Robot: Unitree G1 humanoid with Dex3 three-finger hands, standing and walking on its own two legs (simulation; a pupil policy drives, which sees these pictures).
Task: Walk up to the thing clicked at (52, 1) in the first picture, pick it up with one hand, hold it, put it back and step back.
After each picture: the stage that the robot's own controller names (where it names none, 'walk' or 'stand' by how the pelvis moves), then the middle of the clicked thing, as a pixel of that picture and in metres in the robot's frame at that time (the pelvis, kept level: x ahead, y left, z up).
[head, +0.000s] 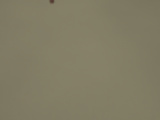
stand; out of the picture +2.28 +0.55 -0.72
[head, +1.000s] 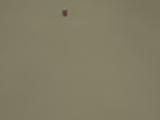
walk; (64, 11) +2.15 +0.28 -0.69
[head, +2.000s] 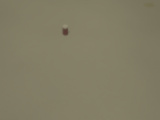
walk; (65, 30) +1.48 +0.15 -0.71
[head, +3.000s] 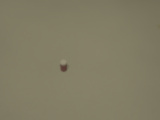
walk; (63, 65) +0.97 +0.18 -0.71
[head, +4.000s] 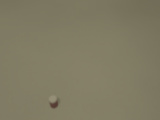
walk; (53, 101) +0.60 +0.24 -0.71
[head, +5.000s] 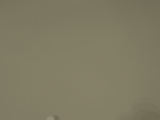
stand; out of the picture +0.38 +0.25 -0.70
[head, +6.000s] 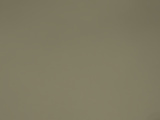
stand; out of the picture +0.31 +0.24 -0.72
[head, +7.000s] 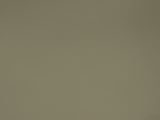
stand; out of the picture +0.32 +0.22 -0.72
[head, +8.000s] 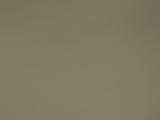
stand; out of the picture +0.32 +0.22 -0.73
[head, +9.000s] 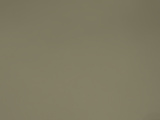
stand; out of the picture +0.31 +0.22 -0.73
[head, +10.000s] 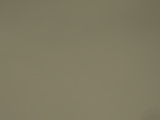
go down; out of the picture +0.30 +0.23 -0.73
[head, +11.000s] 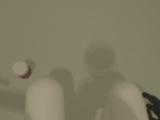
go down; (22, 70) +0.37 +0.28 -0.34
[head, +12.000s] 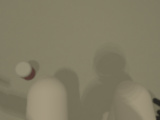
go down; (26, 71) +0.36 +0.29 -0.30
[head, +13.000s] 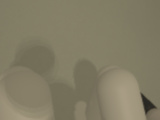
close in; out of the picture +0.34 +0.32 -0.22
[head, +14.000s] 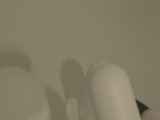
close; out of the picture +0.34 +0.31 -0.21
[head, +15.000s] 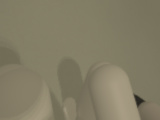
lift; out of the picture +0.33 +0.32 -0.22
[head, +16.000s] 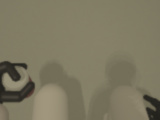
lift; (20, 83) +0.30 +0.23 -0.06
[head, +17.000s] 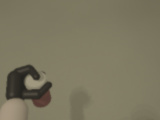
hold; (39, 90) +0.32 +0.17 +0.01
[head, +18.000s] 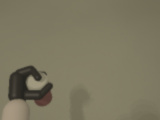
hold; (40, 89) +0.33 +0.17 -0.01
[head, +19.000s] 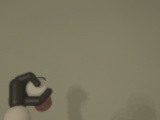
crouch; (40, 95) +0.32 +0.17 -0.04
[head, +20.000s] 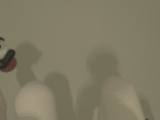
lower; (2, 57) +0.41 +0.26 -0.11
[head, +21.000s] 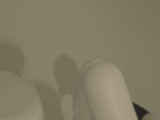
lower; out of the picture +0.38 +0.33 -0.22
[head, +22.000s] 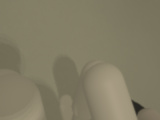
lower; out of the picture +0.37 +0.33 -0.22
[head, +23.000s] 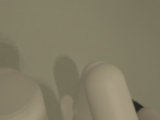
lower; out of the picture +0.36 +0.33 -0.22
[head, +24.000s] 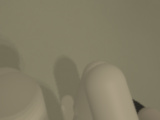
lower; out of the picture +0.36 +0.33 -0.22
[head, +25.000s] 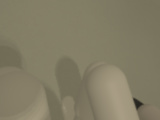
open; out of the picture +0.34 +0.31 -0.22
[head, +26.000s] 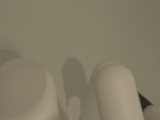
stand; out of the picture +0.35 +0.29 -0.22
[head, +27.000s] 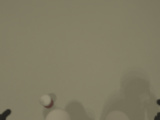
walk; (46, 101) +0.36 +0.24 -0.53
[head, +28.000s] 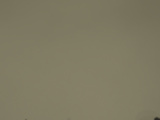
stand; out of the picture +0.32 +0.22 -0.67
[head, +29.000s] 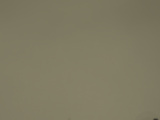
stand; out of the picture +0.33 +0.22 -0.67
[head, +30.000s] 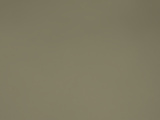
stand; out of the picture +0.34 +0.20 -0.72
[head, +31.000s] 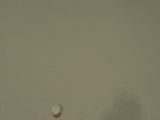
walk; (56, 111) +0.39 +0.17 -0.71
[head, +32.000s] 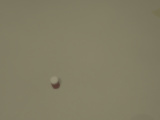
walk; (55, 82) +0.63 +0.26 -0.69
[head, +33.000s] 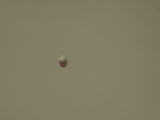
stand; (62, 61) +0.92 +0.25 -0.70
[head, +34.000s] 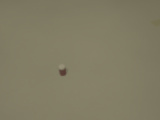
stand; (62, 70) +0.95 +0.25 -0.72
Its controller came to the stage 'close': yes
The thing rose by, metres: 0.70
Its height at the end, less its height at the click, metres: +0.00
